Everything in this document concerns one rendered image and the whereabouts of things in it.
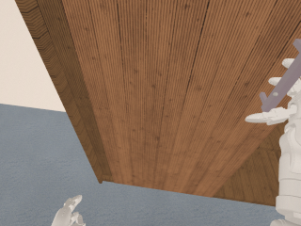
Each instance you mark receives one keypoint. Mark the robot right hand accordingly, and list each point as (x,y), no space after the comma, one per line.
(280,114)

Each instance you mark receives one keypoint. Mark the robot right forearm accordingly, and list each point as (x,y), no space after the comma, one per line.
(288,201)

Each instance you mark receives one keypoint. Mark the robot left hand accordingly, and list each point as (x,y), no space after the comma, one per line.
(64,217)

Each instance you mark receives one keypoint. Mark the handle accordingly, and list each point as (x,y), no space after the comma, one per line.
(285,83)

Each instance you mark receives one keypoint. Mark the wardrobe door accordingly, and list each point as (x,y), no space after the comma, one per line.
(54,18)
(171,83)

